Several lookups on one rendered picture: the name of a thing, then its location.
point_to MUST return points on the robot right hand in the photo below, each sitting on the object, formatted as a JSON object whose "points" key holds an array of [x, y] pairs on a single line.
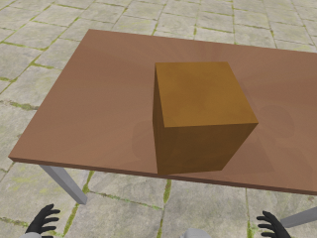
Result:
{"points": [[275, 226]]}

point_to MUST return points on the robot left hand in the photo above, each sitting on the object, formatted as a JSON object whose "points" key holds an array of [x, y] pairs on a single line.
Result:
{"points": [[38, 222]]}

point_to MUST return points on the right robot thigh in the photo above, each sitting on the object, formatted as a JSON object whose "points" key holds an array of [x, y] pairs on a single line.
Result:
{"points": [[195, 233]]}

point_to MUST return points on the carton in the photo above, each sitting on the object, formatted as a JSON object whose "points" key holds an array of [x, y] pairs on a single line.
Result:
{"points": [[201, 116]]}

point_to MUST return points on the table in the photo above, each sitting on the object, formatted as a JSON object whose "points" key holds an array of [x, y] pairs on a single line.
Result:
{"points": [[98, 116]]}

